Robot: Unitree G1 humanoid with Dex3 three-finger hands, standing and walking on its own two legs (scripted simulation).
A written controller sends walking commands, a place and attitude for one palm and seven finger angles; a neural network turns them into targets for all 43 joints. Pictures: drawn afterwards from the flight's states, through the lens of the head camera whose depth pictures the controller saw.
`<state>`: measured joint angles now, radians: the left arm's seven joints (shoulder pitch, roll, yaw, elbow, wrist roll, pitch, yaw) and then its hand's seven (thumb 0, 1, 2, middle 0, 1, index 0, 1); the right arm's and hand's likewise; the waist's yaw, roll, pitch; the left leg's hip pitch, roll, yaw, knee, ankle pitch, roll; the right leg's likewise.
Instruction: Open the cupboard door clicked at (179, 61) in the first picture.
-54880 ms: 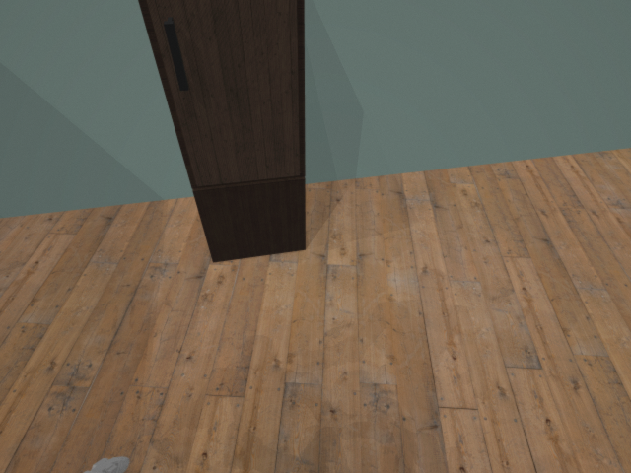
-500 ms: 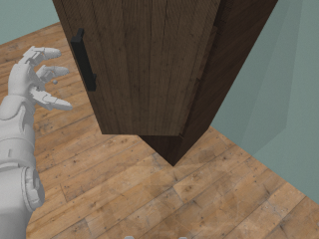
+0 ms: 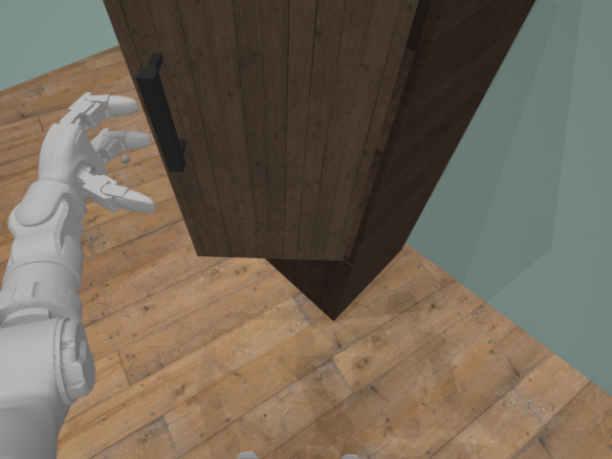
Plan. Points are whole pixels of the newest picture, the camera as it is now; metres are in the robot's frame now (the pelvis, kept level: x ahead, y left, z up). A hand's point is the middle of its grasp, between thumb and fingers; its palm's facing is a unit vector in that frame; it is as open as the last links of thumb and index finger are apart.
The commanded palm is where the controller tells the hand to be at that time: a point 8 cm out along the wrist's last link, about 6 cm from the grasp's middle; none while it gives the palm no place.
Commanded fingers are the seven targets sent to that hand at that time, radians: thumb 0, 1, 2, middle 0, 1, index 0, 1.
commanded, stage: slide the fingers in behind the handle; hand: left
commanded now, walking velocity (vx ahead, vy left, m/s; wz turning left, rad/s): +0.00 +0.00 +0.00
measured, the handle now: (167, 117) +0.54 +0.18 +0.12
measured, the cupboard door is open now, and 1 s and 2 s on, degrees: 43 43 43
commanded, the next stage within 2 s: move the hooked fingers beside the handle in 1.28 s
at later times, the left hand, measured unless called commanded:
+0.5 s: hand (139, 165) +0.45 +0.20 +0.12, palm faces -0.03 -1.00 +0.02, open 14.0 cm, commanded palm +0.43 +0.24 +0.11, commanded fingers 0.00 -0.50 0.30 -0.30 -1.20 -0.30 -1.20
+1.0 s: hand (145, 163) +0.46 +0.19 +0.12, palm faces +0.02 -1.00 -0.02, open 14.1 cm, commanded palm +0.44 +0.21 +0.11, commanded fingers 0.00 -0.50 0.30 -0.30 -1.20 -0.30 -1.20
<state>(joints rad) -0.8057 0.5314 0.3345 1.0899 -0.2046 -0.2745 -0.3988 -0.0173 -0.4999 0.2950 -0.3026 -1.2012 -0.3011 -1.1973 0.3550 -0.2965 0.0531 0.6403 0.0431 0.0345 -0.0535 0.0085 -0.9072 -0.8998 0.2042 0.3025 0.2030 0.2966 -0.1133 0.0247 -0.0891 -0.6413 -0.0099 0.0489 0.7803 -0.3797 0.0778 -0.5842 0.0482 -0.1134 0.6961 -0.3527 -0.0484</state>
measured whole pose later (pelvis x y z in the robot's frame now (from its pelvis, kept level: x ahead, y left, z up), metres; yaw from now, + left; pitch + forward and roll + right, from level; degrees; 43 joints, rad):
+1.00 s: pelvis +0.00 +0.00 +0.00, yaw +2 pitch +13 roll -3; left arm -0.81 0.41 0.19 1.07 -0.22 -0.30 -0.21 -0.02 -0.50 0.30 -0.28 -1.27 -0.27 -1.21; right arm 0.37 -0.27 0.03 0.72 0.03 -0.03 -0.02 0.01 -0.91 -0.90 0.20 0.30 0.20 0.30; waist -0.07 0.04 -0.09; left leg -0.63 -0.03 0.02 0.78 -0.37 0.07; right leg -0.57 0.03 -0.14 0.71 -0.37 -0.05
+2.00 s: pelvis +0.00 -0.01 +0.00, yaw +0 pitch +13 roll -2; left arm -0.78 0.47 0.30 1.07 -0.20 -0.30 -0.30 -0.02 -0.50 0.30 -0.29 -1.23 -0.28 -1.19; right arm 0.37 -0.29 0.04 0.69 0.04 -0.01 -0.04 0.01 -0.91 -0.90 0.20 0.30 0.20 0.30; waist -0.10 0.03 -0.09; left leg -0.61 -0.01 0.05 0.76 -0.37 0.07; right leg -0.56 0.05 -0.11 0.69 -0.35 -0.06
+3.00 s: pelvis +0.00 +0.00 +0.00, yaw -1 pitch +15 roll -3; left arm -0.87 0.65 0.42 1.19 -0.16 -0.29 -0.42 -0.02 -0.50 0.30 -0.30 -1.20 -0.30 -1.20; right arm 0.39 -0.30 0.07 0.64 0.04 0.03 -0.06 0.01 -0.91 -0.90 0.20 0.30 0.20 0.30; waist -0.15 0.02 -0.09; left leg -0.68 0.00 0.06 0.80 -0.38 0.08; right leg -0.63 0.06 -0.10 0.70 -0.34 -0.04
